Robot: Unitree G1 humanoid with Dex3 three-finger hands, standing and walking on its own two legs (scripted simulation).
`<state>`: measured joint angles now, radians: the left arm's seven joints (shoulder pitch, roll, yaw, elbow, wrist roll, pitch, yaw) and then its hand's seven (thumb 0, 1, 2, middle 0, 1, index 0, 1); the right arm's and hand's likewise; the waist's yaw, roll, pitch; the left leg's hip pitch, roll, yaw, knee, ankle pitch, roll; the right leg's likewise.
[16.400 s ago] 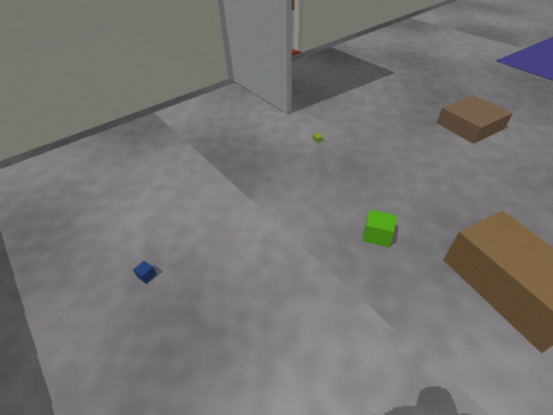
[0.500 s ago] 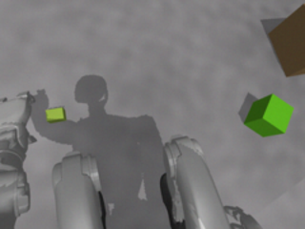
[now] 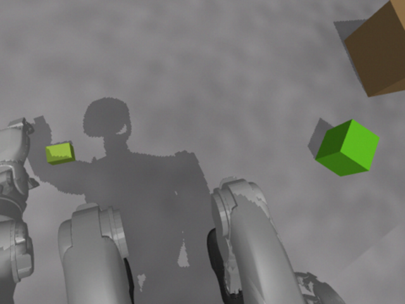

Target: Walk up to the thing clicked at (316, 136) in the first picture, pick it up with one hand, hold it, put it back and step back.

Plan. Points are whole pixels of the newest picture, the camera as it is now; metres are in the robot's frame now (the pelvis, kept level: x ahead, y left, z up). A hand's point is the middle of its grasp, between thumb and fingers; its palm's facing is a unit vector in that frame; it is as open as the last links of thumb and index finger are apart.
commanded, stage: rise first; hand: left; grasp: from above
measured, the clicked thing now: (60, 154) +0.47 +0.28 -0.30
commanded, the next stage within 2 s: approach in 1.30 s
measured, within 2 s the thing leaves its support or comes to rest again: neither
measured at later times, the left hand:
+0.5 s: hand (18, 160) +0.43 +0.32 -0.19, palm faces -0.39 -0.16 -0.91, open 12.1 cm
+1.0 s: hand (15, 160) +0.43 +0.32 -0.18, palm faces -0.39 -0.16 -0.91, open 12.1 cm
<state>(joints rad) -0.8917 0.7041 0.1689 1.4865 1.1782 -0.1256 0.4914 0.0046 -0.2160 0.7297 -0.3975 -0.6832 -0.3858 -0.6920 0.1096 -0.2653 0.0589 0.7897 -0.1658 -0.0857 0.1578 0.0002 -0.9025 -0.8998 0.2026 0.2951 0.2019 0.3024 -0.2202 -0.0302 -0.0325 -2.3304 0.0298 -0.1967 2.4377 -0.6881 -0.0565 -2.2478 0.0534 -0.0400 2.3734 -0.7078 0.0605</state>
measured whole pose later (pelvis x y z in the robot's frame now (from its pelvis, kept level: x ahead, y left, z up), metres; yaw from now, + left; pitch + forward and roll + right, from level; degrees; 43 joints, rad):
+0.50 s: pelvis +0.00 +0.00 -0.01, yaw -1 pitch +32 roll -8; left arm -0.92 0.76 0.19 1.52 1.19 -0.12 0.51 0.00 -0.19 0.71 -0.43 -0.64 -0.41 -0.66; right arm 0.12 -0.28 0.09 0.78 -0.18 -0.10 0.18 0.00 -0.90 -0.90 0.20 0.30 0.20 0.30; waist -0.25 -0.04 -0.01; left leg -2.35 0.03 -0.21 2.47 -0.68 -0.05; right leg -2.25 0.06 -0.05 2.39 -0.70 0.06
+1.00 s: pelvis +0.00 +0.00 -0.01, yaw -1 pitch +31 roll -8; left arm -0.90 0.75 0.18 1.50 1.18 -0.13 0.47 0.00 -0.19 0.71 -0.44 -0.65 -0.42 -0.66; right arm 0.12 -0.29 0.09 0.77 -0.17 -0.10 0.19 0.00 -0.90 -0.90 0.20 0.30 0.20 0.30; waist -0.24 -0.03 -0.02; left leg -2.34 0.02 -0.21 2.46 -0.68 -0.05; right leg -2.25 0.06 -0.05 2.38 -0.69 0.06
